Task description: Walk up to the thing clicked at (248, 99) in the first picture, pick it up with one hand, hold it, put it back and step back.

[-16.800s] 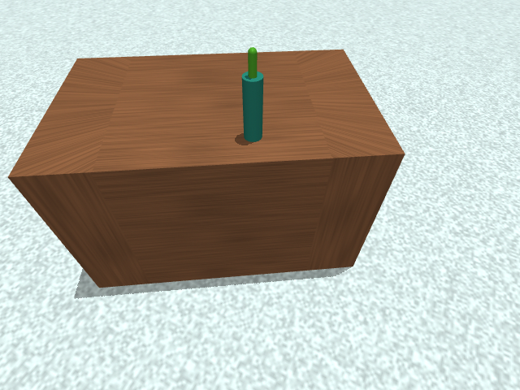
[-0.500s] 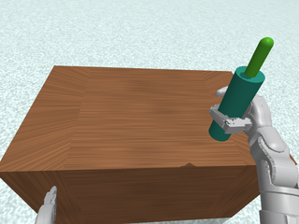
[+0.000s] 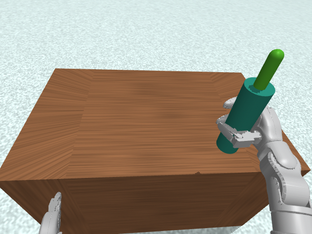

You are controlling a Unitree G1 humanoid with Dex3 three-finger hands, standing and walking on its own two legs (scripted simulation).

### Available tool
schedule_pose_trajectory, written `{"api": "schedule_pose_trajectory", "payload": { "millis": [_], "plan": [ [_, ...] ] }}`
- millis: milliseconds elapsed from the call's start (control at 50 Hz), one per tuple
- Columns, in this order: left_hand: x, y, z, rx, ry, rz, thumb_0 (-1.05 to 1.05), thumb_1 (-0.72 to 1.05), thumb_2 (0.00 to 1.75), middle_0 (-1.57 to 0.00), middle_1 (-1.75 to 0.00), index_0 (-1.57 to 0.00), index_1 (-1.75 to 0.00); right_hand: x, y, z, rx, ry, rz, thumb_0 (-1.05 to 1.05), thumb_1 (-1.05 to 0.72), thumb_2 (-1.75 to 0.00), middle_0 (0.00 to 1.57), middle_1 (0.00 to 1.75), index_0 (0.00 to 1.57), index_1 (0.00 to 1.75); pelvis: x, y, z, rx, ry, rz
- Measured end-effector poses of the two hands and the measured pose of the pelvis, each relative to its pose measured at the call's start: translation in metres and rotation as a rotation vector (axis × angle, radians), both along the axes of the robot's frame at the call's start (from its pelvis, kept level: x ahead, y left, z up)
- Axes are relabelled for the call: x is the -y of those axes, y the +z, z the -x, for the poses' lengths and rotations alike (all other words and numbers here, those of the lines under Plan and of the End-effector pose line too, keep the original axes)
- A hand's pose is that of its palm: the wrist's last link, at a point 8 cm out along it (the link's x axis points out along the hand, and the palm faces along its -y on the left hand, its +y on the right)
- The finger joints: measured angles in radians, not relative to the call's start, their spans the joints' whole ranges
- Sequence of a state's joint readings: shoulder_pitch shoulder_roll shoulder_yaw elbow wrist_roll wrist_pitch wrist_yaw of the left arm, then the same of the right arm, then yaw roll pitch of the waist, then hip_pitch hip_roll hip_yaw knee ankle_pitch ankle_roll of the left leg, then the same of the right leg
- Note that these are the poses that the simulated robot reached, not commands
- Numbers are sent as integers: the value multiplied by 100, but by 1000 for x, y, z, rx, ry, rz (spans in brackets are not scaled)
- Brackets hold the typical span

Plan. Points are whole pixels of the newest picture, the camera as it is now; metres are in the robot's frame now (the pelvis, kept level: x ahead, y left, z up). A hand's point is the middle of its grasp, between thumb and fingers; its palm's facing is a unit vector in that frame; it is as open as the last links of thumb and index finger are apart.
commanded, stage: hold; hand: right
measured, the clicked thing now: (246, 108) +0.32 -0.16 +0.22
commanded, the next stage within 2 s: crouch in 1.10 s
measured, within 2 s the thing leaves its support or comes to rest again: neither
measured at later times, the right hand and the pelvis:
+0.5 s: hand (233, 123) +0.33 -0.16 +0.17, palm faces -0.02 +1.00 -0.02, open 7.5 cm; pelvis +0.01 +0.00 +0.00, yaw +0 degrees
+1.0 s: hand (232, 126) +0.32 -0.16 +0.16, palm faces -0.03 +1.00 -0.03, open 7.5 cm; pelvis +0.00 +0.00 +0.00, yaw +0 degrees
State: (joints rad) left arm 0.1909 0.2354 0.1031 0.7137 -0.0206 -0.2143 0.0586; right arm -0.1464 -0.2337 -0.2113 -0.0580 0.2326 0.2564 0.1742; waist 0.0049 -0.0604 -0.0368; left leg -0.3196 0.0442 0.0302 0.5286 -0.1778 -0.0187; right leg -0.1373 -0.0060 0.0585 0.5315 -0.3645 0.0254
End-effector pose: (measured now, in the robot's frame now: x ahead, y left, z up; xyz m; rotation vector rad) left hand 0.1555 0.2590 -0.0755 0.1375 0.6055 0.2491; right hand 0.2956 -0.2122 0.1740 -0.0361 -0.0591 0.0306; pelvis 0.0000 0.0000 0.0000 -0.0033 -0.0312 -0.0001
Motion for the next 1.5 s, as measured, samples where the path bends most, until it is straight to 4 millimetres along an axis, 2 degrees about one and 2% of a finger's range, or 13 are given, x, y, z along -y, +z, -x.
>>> {"api": "schedule_pose_trajectory", "payload": {
  "millis": [200,440,680,900,1100,1280,1420,1500],
  "plan": [
    [3,-2,0,-6,0,18,-1,-55,5,-5,-5,-5,-5,8,2,-6,-14,-10,2,-2,7,-109,87,103,86,106,1,0,-3,0,0,-1],
    [-7,0,1,-19,15,-5,-1,-55,5,-5,-5,-4,-5,0,-6,-12,-28,7,-9,-2,7,-109,87,103,86,106,0,1,-5,-9,4,-1],
    [-2,-2,-1,-19,-3,12,-1,-55,5,-5,-5,-4,-5,-2,-13,-2,-33,-3,-4,-2,7,-109,88,103,86,106,-4,1,-2,-3,0,2],
    [-9,-1,8,-24,18,-8,-1,-55,5,-5,-5,-4,-5,-1,-9,-5,-7,-12,-2,-2,7,-109,88,103,86,106,-4,1,1,0,4,4],
    [-3,0,4,-15,8,-1,-1,-55,5,-5,-5,-4,-5,-3,-13,-4,-26,6,-5,-2,7,-109,87,103,86,106,-2,1,0,-2,2,3],
    [0,0,4,-18,6,-4,-1,-55,6,-5,-5,-4,-5,4,-10,-1,-2,-16,-5,-2,7,-109,88,103,86,106,0,1,0,2,3,2],
    [19,-9,5,-49,-33,36,-1,-55,6,-5,-5,-4,-4,0,-30,-12,-79,-2,-21,-2,7,-109,87,103,86,106,0,1,3,-7,2,2],
    [22,-10,9,-47,-33,39,-1,-54,5,-5,-5,-5,-4,-1,-42,-26,-108,-13,-26,-2,6,-108,87,103,85,106,0,0,6,-19,2,4]
  ]
}}
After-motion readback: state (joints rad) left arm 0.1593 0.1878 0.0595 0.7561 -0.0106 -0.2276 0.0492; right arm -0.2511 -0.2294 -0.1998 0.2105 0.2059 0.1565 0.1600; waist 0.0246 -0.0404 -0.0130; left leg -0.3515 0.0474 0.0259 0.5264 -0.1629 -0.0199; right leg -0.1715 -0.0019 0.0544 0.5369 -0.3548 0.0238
